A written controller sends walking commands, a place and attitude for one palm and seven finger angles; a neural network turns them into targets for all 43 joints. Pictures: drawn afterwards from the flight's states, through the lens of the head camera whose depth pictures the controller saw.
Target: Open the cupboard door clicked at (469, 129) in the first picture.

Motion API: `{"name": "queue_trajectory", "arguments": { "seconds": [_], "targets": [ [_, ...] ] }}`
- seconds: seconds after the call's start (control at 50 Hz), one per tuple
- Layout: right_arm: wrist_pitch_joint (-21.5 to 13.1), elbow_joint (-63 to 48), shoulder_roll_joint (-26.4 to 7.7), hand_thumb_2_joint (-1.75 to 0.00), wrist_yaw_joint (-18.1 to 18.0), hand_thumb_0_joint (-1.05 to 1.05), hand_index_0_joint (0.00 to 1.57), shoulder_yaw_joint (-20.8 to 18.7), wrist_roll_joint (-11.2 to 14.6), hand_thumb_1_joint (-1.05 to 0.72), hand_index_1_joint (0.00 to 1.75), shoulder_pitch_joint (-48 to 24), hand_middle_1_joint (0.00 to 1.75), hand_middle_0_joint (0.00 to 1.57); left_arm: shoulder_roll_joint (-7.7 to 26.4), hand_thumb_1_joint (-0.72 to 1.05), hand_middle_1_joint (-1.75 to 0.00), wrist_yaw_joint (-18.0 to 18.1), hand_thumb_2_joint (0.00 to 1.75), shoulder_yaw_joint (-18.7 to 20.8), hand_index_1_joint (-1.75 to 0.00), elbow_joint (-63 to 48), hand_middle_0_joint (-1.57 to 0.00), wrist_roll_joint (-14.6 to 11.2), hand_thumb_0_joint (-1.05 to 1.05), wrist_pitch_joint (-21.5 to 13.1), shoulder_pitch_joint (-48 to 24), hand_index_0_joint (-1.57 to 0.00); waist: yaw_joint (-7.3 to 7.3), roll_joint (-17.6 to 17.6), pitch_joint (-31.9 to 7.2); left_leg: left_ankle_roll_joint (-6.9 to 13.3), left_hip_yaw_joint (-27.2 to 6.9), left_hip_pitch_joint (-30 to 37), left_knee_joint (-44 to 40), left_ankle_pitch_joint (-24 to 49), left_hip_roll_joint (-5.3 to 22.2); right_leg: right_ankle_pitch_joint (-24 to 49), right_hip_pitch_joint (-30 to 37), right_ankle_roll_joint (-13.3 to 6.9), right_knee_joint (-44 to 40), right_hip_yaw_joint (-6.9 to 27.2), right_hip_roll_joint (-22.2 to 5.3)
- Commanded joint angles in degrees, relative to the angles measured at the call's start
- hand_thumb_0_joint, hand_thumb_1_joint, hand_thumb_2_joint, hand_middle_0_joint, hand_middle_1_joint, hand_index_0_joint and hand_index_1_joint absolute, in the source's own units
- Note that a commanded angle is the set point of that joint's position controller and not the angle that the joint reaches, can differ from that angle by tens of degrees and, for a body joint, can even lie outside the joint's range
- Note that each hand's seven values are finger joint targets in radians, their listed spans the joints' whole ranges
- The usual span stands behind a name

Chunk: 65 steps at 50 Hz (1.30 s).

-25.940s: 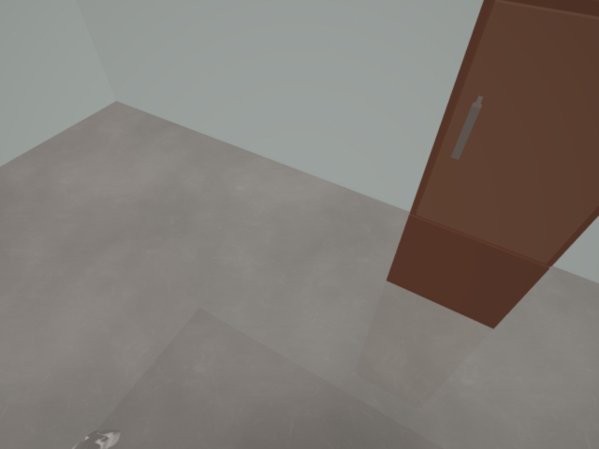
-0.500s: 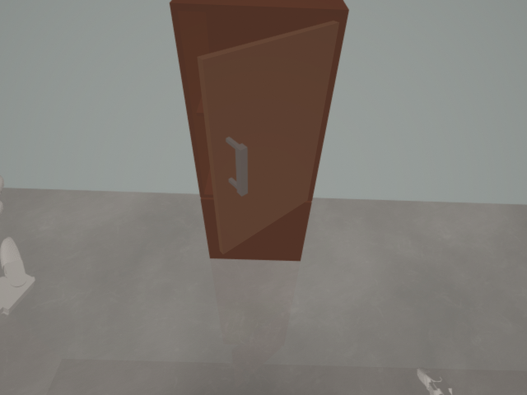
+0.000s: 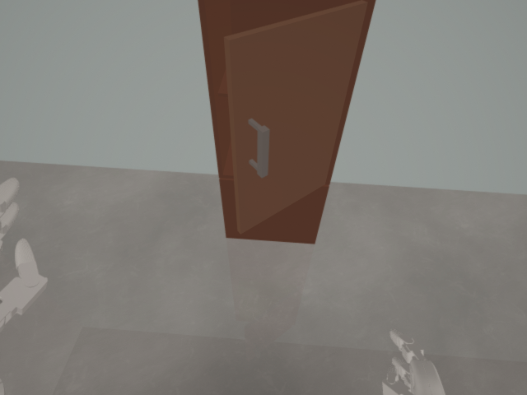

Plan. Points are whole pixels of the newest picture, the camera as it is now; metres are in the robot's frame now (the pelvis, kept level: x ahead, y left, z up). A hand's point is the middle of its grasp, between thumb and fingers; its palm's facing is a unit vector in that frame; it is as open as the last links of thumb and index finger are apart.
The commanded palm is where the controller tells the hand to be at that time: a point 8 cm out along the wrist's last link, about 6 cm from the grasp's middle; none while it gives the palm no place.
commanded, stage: let the arm hang, fingers relaxed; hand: left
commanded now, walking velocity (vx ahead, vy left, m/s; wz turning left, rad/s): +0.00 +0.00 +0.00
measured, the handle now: (257, 148) +0.64 +0.06 -0.01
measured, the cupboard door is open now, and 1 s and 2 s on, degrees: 41 41 41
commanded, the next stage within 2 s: look to check the result in 1.12 s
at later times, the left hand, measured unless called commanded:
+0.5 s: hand out of the picture -0.08 +0.17 -0.18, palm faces +0.05 -0.99 -0.15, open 7.3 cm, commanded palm none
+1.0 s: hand out of the picture +0.05 +0.21 -0.16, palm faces +0.05 -0.96 -0.28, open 7.4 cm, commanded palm none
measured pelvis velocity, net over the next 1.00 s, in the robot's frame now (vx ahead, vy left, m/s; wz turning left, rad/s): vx -0.01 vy -0.01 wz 0.04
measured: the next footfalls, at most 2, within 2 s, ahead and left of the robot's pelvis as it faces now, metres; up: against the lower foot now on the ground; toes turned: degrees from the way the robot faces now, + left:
none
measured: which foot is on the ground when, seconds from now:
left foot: down 0.00-1.00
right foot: down 0.00-1.00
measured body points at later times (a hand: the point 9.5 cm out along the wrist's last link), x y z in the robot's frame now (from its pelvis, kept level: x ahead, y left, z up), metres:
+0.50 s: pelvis -0.02 +0.00 +0.00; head +0.01 +0.01 +0.45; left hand -0.08 +0.22 -0.17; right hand -0.02 -0.27 -0.15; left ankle +0.05 +0.10 -0.74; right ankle -0.01 -0.11 -0.74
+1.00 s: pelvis -0.01 -0.01 +0.00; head +0.00 -0.02 +0.45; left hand +0.05 +0.26 -0.14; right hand +0.05 -0.26 -0.16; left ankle +0.05 +0.10 -0.74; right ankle -0.01 -0.11 -0.74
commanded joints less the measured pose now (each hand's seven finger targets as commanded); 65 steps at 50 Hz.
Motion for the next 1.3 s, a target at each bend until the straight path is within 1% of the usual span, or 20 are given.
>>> {"name": "queue_trajectory", "arguments": {
  "seconds": [0.0,0.02,0.04,0.08,0.12,0.16,0.22,0.24,0.3,0.38,0.42,0.44,0.5,0.62,0.66,0.78,0.86,0.94,1.0,1.28],
  "targets": [
    [-2.9,6.9,-17.7,-0.9,4.5,0.0,0.2,-5.6,0.8,-0.9,0.3,-7.8,0.3,0.2,0.9,0.9,-0.3,-6.6,0.9,-16.1,-0.3,33.8,-0.2,4.3,0.0,5.3,-5.1,-0.2,-2.67,5.0,-1.3,0.8,-8.4,-3.5,3.1,13.9,5.5,10.2,-7.8,-1.1,4.4,1.3,-5.2],
    [1.7,6.5,-14.8,-0.9,4.7,0.0,0.2,-5.4,1.2,-0.9,0.3,-3.9,0.3,0.2,0.7,0.9,-0.3,-7.8,0.9,-14.7,-0.3,35.7,-0.2,3.5,0.0,9.5,-5.0,-0.2,-1.45,4.6,-5.9,0.5,-7.5,0.2,2.3,16.5,6.5,5.7,-7.6,-1.1,4.2,3.2,-5.0],
    [2.8,6.3,-14.1,-0.9,4.4,0.0,0.2,-5.1,0.6,-0.9,0.3,-3.3,0.3,0.2,-0.1,0.9,-0.3,-7.9,0.9,-15.7,-0.3,37.4,-0.2,3.7,0.0,9.9,-6.2,-0.2,-1.0,1.1,-8.0,1.5,-8.6,0.4,2.6,16.9,7.4,3.0,-7.1,-1.2,5.8,2.7,-4.0],
    [4.5,6.3,-14.7,-0.9,4.4,0.0,0.2,-4.1,0.0,-0.9,0.3,-4.8,0.3,0.2,1.6,0.9,-0.3,-8.1,0.9,-16.2,-0.3,43.1,-0.2,3.7,0.0,10.2,-8.8,-0.2,-0.29,-4.1,-7.2,3.1,-11.7,-3.2,0.2,9.8,7.8,-1.0,-4.6,-1.5,6.1,2.9,-3.4],
    [5.6,8.3,-15.5,-0.9,4.6,0.0,0.2,-3.9,-0.5,-0.9,0.3,-5.8,0.3,0.2,3.8,0.9,-0.3,-8.2,0.9,-16.6,-0.3,50.4,-0.2,3.8,0.0,10.1,-12.7,-0.2,-0.16,-9.6,-5.6,2.6,-11.4,-3.6,-0.4,3.2,6.4,-1.9,-4.6,-2.4,3.1,4.4,-4.9],
    [6.8,10.7,-15.4,-0.9,4.7,0.0,0.2,-3.6,-0.8,-0.9,0.3,-6.6,0.3,0.2,4.9,0.9,-0.3,-8.1,0.9,-17.7,-0.3,58.1,-0.2,3.6,0.0,10.3,-16.0,-0.2,-0.51,-6.6,-3.0,1.8,-10.2,-2.3,-1.0,0.5,4.9,-3.8,-6.7,-3.4,0.4,6.1,-6.4],
    [8.2,14.3,-13.5,-0.9,4.7,0.0,0.2,-2.7,-0.9,-0.9,0.3,-6.1,0.3,0.2,4.7,0.9,-0.3,-7.7,0.9,-19.4,-0.3,68.3,-0.2,3.1,0.0,10.7,-17.8,-0.2,-0.88,0.8,-1.4,1.0,-9.3,-0.6,-3.2,-4.5,3.9,-7.6,-7.3,-3.6,-2.6,7.3,-6.7],
    [8.5,15.0,-13.5,-0.9,4.6,0.0,0.2,-2.7,-0.8,-0.9,0.3,-5.6,0.3,0.2,5.0,0.9,-0.3,-7.7,0.9,-19.5,-0.3,70.8,-0.2,3.1,0.0,10.6,-17.6,-0.2,-0.7,0.6,-1.7,0.9,-9.2,0.0,-3.4,-5.5,3.9,-8.4,-6.6,-3.5,-3.6,7.2,-6.7],
    [8.8,18.8,-11.5,-0.9,4.1,0.0,0.2,-2.3,-0.7,-0.9,0.3,-3.5,0.3,0.2,3.3,0.9,-0.3,-7.6,0.9,-20.1,-0.3,77.9,-0.2,2.6,0.0,10.5,-16.3,-0.2,-0.97,5.2,-2.5,0.5,-8.7,1.6,-4.4,-7.7,3.6,-8.7,-6.2,-3.7,-4.9,7.3,-6.8],
    [9.0,22.6,-10.3,-0.9,3.4,0.0,0.2,-2.4,-0.4,-0.9,0.3,-0.4,0.3,0.2,1.1,0.9,-0.3,-7.5,0.9,-20.0,-0.3,84.4,-0.2,2.4,0.0,10.6,-13.6,-0.2,-0.84,6.5,-1.5,0.7,-9.7,1.3,-6.3,-9.5,4.5,-7.2,-4.8,-3.6,-5.1,5.8,-6.2],
    [9.1,23.8,-9.9,-0.9,3.0,0.0,0.2,-2.6,-0.4,-0.9,0.3,1.2,0.3,0.2,-0.1,0.9,-0.3,-7.5,0.9,-20.1,-0.3,86.5,-0.2,2.4,0.0,10.6,-12.1,-0.2,-0.89,6.1,-0.6,0.7,-9.8,0.8,-6.8,-11.2,4.6,-7.9,-5.0,-3.6,-5.4,5.2,-6.0],
    [9.3,24.1,-10.0,-0.9,2.9,0.0,0.2,-2.8,-0.4,-0.9,0.3,1.9,0.3,0.2,-0.3,0.9,-0.3,-7.4,0.9,-19.9,-0.3,87.1,-0.2,2.4,0.0,10.7,-11.6,-0.2,-0.79,3.5,0.4,0.9,-10.3,0.8,-6.9,-11.7,4.7,-8.8,-5.5,-3.6,-5.6,4.6,-5.9],
    [9.5,25.4,-9.4,-0.9,2.8,0.0,0.2,-3.1,-0.5,-0.9,0.3,3.5,0.3,0.2,-1.2,0.9,-0.3,-7.2,0.9,-20.0,-0.3,88.6,-0.2,2.4,0.0,10.9,-10.8,-0.2,-0.94,2.3,1.9,1.1,-10.2,0.4,-7.1,-12.7,4.6,-10.5,-6.7,-3.7,-5.9,4.5,-6.0],
    [9.4,26.5,-8.7,-0.9,2.8,0.0,0.2,-3.4,-0.5,-0.9,0.3,4.5,0.3,0.2,-0.6,0.9,-0.3,-6.9,0.9,-19.9,-0.3,89.2,-0.2,2.3,0.0,10.6,-11.3,-0.2,-1.0,-2.1,2.0,1.2,-8.9,2.2,-5.0,-7.5,4.2,-10.4,-7.1,-4.1,-6.9,4.7,-7.0],
    [9.5,26.8,-8.5,-0.9,3.0,0.0,0.2,-3.4,-0.5,-0.9,0.3,4.1,0.3,0.2,-0.2,0.9,-0.3,-6.8,0.9,-19.8,-0.3,88.9,-0.2,2.3,0.0,10.6,-12.3,-0.2,-1.04,-2.0,3.7,1.2,-9.0,2.0,-5.1,-7.0,4.2,-10.8,-8.2,-4.1,-6.9,4.6,-7.0],
    [9.2,27.1,-8.9,-0.9,3.2,0.0,0.2,-3.3,-0.7,-0.9,0.3,2.1,0.3,0.2,0.8,0.9,-0.3,-6.8,0.9,-19.7,-0.3,88.2,-0.2,2.4,0.0,10.5,-14.6,-0.2,-0.77,-1.1,4.0,1.1,-9.6,1.4,-7.0,-7.6,4.6,-9.7,-6.8,-3.7,-6.4,4.8,-6.7],
    [8.7,26.9,-9.7,-0.9,3.4,0.0,0.2,-3.3,-0.7,-0.9,0.3,0.2,0.3,0.2,1.6,0.9,-0.3,-6.9,0.9,-19.5,-0.3,87.6,-0.2,2.4,0.0,10.1,-16.6,-0.2,-0.43,-0.1,2.5,1.1,-9.7,2.0,-7.8,-4.1,4.9,-5.2,-4.2,-3.3,-5.9,4.6,-6.8],
    [8.3,26.6,-10.6,-0.9,3.4,0.0,0.2,-3.2,-0.5,-0.9,0.3,-1.3,0.3,0.2,2.7,0.9,-0.3,-6.9,0.9,-19.3,-0.3,87.0,-0.2,2.4,0.0,9.6,-18.6,-0.2,-0.41,-1.2,0.8,0.9,-9.0,4.0,-7.2,1.3,4.9,-1.1,-2.5,-3.2,-6.6,4.8,-7.3],
    [8.2,26.8,-11.3,-0.9,3.5,0.0,0.2,-3.0,-0.7,-0.9,0.3,-2.3,0.3,0.2,3.0,0.9,-0.3,-7.0,0.9,-19.3,-0.3,86.9,-0.2,2.3,0.0,9.6,-20.2,-0.2,-0.67,0.1,0.8,0.5,-8.7,4.4,-7.5,1.8,5.0,-0.9,-2.0,-3.1,-7.2,5.2,-7.5],
    [8.0,26.7,-14.2,-0.9,3.3,0.0,0.2,-2.8,-0.5,-0.9,0.3,-5.2,0.3,0.2,5.3,0.9,-0.3,-7.0,0.9,-19.4,-0.3,87.4,-0.2,2.1,0.0,9.1,-23.0,-0.2,-0.84,-0.2,-2.5,0.0,-7.9,8.3,-7.1,8.5,5.6,8.4,2.1,-3.0,-8.5,5.3,-8.2]
  ]
}}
